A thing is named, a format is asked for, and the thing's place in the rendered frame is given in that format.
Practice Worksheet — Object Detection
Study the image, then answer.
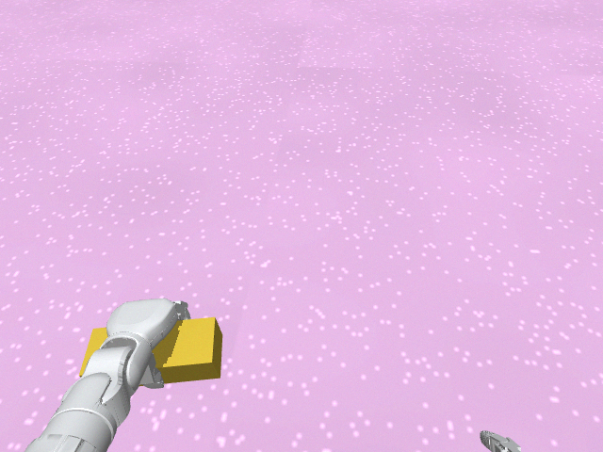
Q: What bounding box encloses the left robot arm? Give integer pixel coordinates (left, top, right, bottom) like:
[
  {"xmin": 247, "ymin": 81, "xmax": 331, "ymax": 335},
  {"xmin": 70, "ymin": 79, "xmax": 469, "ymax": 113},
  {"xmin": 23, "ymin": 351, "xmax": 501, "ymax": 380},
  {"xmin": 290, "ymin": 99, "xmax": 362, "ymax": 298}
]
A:
[{"xmin": 24, "ymin": 332, "xmax": 152, "ymax": 452}]

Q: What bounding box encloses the right robot hand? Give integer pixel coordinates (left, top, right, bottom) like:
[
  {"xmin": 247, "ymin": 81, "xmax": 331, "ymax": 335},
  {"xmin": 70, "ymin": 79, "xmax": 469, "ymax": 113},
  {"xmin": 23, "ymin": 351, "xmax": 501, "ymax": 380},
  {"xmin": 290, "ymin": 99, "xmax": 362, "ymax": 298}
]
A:
[{"xmin": 480, "ymin": 430, "xmax": 521, "ymax": 452}]

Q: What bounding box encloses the left robot hand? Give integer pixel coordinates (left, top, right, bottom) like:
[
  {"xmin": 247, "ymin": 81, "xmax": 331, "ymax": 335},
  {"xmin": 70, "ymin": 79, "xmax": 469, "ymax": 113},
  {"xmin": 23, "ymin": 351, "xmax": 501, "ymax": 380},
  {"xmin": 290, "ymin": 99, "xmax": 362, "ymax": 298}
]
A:
[{"xmin": 106, "ymin": 299, "xmax": 191, "ymax": 389}]

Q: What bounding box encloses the carton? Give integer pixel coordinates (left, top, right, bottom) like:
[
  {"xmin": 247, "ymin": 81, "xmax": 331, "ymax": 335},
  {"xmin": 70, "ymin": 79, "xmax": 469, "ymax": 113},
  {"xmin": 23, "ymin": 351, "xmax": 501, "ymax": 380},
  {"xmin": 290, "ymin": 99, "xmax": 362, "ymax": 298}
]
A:
[{"xmin": 79, "ymin": 317, "xmax": 222, "ymax": 386}]

